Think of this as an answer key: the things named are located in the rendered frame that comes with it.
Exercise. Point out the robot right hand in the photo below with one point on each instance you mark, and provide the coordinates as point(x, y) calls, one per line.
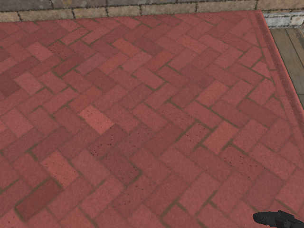
point(279, 219)

